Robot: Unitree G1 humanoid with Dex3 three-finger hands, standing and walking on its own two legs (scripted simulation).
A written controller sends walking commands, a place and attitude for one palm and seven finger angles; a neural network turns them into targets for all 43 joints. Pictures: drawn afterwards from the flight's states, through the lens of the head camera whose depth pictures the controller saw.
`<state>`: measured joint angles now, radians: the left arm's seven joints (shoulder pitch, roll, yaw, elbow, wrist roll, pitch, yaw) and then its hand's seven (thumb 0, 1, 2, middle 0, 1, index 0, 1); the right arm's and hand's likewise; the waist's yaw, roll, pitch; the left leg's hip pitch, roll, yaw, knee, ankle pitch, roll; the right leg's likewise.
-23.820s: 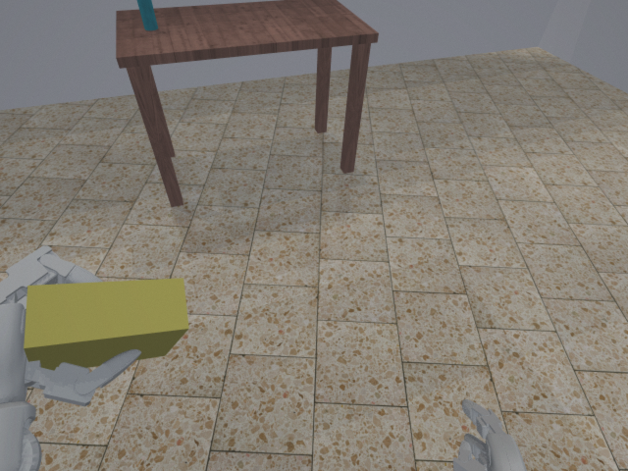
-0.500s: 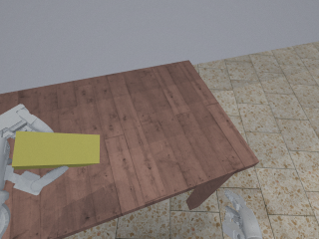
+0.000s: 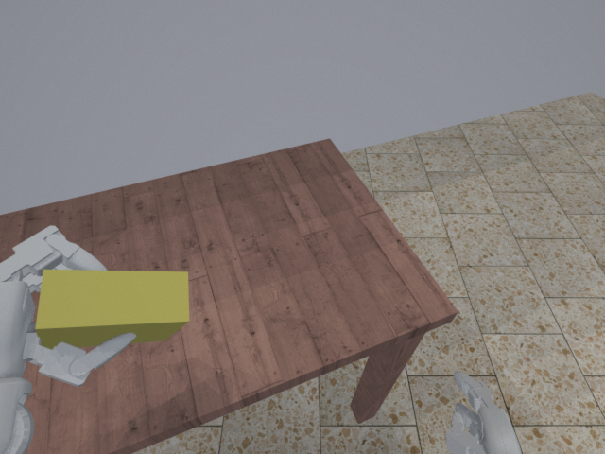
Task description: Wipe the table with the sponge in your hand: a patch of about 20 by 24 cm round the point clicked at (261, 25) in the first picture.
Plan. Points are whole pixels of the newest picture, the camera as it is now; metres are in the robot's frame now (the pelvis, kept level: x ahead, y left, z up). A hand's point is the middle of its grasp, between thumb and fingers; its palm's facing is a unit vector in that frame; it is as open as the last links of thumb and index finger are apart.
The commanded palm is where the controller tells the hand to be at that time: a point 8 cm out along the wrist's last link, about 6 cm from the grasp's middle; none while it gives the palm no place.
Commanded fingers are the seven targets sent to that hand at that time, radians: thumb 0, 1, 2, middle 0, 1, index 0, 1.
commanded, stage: come to a stop and stand still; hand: left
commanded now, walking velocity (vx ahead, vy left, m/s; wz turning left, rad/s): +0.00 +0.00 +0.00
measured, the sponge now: (135, 310) +0.23 +0.20 +0.13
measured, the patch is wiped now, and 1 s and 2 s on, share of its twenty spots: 0.00 0.00 0.00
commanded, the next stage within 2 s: look again from close up in 0.80 s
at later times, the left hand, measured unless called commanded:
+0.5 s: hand (87, 298) +0.24 +0.25 +0.13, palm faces +0.18 -0.88 -0.44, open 9.5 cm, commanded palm +0.18 +0.31 +0.17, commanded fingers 0.00 0.10 1.30 -1.20 -1.60 -1.20 -1.60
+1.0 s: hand (49, 292) +0.24 +0.29 +0.14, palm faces +0.31 -0.86 -0.39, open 9.5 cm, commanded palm +0.17 +0.32 +0.17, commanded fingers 0.00 0.10 1.30 -1.20 -1.60 -1.20 -1.60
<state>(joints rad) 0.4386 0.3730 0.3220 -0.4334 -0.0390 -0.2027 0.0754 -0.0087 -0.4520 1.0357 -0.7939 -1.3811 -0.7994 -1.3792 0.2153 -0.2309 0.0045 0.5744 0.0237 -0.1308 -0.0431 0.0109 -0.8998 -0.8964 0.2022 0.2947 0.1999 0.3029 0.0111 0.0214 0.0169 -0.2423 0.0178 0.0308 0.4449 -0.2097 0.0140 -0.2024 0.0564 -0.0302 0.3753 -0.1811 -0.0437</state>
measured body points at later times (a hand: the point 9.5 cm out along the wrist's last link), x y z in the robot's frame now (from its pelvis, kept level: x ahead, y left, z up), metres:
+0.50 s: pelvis +0.02 +0.03 +0.00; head +0.06 +0.06 +0.44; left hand +0.23 +0.30 +0.15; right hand +0.17 -0.20 -0.08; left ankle +0.02 +0.11 -0.74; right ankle +0.01 -0.09 -0.74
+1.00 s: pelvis +0.01 +0.04 +0.00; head +0.05 +0.07 +0.44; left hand +0.22 +0.33 +0.16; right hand +0.19 -0.18 -0.07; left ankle +0.02 +0.11 -0.74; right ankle +0.01 -0.09 -0.74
